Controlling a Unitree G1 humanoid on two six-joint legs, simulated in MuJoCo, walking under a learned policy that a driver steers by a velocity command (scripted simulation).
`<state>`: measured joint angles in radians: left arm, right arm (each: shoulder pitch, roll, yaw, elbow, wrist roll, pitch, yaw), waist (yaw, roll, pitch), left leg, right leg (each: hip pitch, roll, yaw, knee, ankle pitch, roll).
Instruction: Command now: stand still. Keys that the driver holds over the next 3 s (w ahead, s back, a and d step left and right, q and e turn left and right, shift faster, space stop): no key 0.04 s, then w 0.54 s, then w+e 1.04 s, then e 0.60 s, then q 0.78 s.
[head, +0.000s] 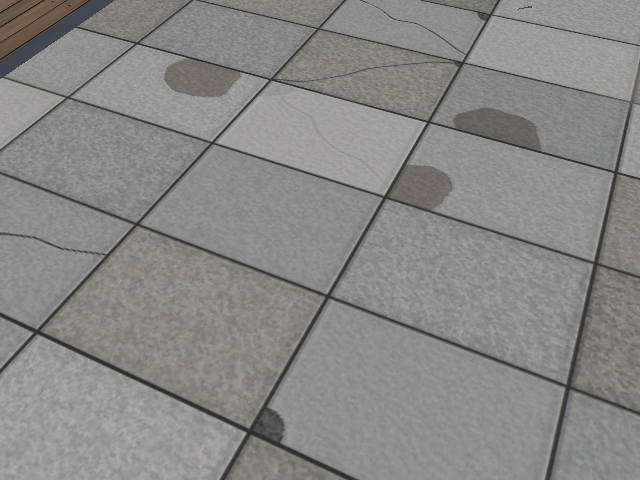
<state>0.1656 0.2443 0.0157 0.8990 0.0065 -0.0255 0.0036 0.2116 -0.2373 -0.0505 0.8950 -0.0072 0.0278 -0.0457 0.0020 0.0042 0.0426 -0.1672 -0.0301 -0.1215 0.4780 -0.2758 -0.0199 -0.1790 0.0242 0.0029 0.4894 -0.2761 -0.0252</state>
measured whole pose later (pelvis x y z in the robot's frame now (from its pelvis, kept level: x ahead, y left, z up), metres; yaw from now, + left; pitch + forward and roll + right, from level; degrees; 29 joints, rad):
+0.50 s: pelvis +0.09 +0.06 +0.01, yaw +0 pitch +0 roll -1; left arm 0.23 0.30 0.04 0.92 -0.03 -0.08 -0.01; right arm 0.36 -0.23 -0.04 1.01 0.01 -0.10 0.01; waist -0.03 -0.05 -0.01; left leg -0.12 -0.02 0.02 0.37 -0.26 0.04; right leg -0.47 -0.04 0.01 1.05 -0.31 -0.06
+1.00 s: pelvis +0.37 -0.01 +0.00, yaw -11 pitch +0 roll -1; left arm 0.21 0.27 0.06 0.84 0.00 -0.07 -0.04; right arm 0.23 -0.27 -0.03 0.87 0.00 -0.13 -0.01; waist 0.01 0.02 0.05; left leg -0.46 0.07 -0.06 1.18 -0.33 0.02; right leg -0.30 0.12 0.01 0.41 -0.13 -0.11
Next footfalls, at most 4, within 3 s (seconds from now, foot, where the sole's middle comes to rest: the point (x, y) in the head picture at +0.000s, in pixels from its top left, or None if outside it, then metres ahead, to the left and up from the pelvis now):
0.36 left None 0.10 0.15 -0.78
0.84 right None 0.45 -0.08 -0.78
1.32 left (315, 372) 0.77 0.05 -0.78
1.82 right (463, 337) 0.86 -0.30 -0.78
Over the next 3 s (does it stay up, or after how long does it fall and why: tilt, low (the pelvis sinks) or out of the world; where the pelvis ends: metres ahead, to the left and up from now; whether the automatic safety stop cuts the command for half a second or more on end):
stays up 0.91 -0.15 -0.01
